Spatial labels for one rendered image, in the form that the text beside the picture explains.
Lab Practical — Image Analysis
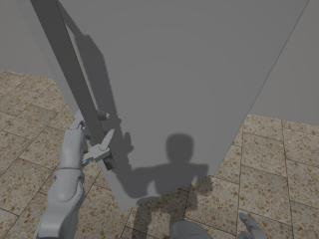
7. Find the handle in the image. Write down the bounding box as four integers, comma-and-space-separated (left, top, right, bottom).
30, 0, 116, 170

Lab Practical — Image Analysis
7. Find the left robot hand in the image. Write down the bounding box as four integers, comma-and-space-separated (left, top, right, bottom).
60, 109, 115, 171

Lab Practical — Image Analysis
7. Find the right robot thigh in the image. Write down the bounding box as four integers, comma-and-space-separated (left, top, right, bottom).
169, 220, 213, 239

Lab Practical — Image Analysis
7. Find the fridge door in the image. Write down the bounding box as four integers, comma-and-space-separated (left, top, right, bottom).
14, 0, 308, 211

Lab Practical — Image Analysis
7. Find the right robot hand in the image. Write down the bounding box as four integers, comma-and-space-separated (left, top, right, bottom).
236, 212, 267, 239

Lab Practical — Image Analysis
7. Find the left robot forearm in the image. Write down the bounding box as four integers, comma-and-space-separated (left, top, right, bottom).
32, 167, 86, 239

